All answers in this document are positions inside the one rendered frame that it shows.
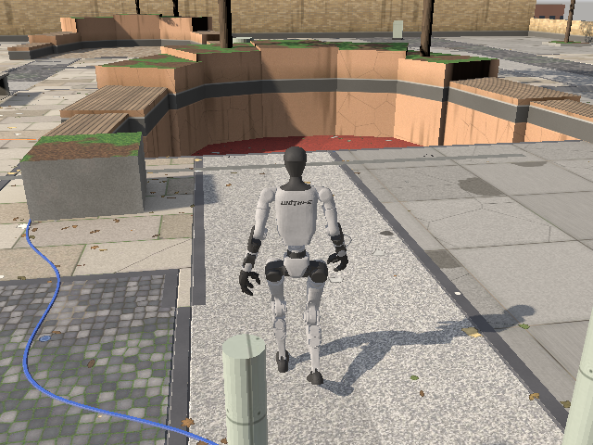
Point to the right robot foot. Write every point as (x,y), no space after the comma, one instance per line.
(315,378)

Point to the left robot hand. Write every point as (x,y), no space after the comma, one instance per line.
(244,283)

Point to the robot right forearm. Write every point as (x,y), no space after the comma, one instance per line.
(339,243)

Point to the right robot upper arm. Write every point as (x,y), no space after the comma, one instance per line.
(325,195)

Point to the robot left forearm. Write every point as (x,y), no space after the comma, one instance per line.
(251,252)

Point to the left robot upper arm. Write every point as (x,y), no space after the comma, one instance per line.
(266,196)

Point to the right robot hand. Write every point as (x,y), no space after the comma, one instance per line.
(344,261)

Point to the left robot shin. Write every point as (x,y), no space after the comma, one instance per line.
(279,329)

